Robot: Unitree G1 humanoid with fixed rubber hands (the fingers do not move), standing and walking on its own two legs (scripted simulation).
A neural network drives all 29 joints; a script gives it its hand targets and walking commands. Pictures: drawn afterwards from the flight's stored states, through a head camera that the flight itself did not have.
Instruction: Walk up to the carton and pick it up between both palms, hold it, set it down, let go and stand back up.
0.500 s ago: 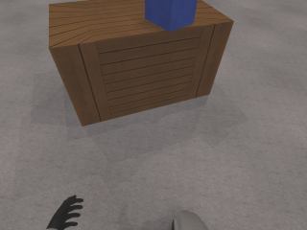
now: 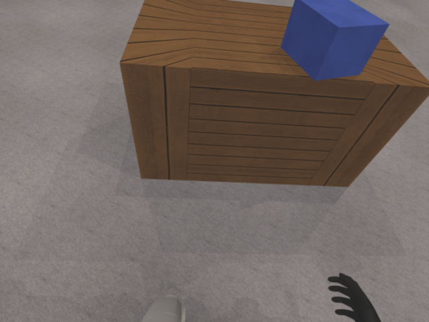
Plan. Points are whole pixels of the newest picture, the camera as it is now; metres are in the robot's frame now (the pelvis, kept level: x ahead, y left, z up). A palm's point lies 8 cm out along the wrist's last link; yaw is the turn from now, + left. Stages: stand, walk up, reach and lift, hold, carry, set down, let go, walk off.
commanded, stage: walk up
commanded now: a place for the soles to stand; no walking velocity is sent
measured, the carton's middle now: (328, 36) +1.08 -0.37 +0.05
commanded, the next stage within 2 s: none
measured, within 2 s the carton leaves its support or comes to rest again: neither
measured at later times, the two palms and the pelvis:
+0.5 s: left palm (170, 240) +0.28 +0.12 -0.09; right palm (410, 264) +0.28 -0.44 -0.10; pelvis +0.19 -0.16 -0.01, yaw +3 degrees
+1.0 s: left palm (211, 196) +0.41 +0.03 -0.10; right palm (421, 191) +0.45 -0.51 -0.05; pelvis +0.35 -0.24 +0.02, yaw +6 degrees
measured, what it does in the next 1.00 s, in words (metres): walks ahead: right foot, then left foot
